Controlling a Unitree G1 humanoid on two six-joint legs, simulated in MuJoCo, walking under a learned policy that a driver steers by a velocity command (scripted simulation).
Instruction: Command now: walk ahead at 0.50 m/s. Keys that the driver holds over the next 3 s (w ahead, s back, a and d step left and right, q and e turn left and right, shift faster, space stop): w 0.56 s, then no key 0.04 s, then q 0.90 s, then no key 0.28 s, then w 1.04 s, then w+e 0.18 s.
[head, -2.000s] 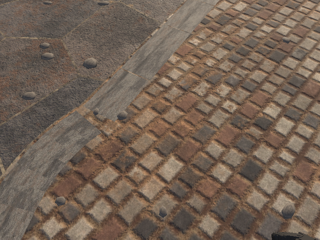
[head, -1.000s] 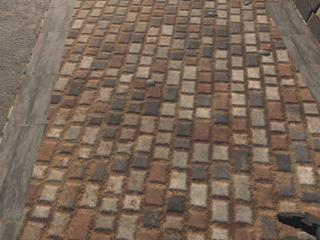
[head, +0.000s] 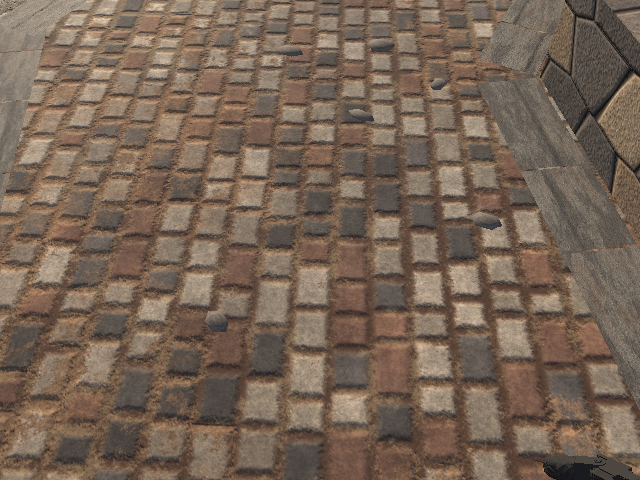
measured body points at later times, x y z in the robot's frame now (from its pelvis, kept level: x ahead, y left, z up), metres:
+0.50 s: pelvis +0.27 +0.01 +0.01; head +0.30 +0.01 +0.46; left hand +0.49 +0.24 -0.08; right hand +0.26 -0.27 -0.12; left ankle +0.15 +0.12 -0.73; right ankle +0.44 -0.13 -0.70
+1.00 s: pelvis +0.47 -0.02 +0.01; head +0.50 -0.01 +0.46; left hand +0.54 +0.27 -0.11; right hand +0.65 -0.27 -0.10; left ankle +0.54 +0.12 -0.70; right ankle +0.45 -0.12 -0.73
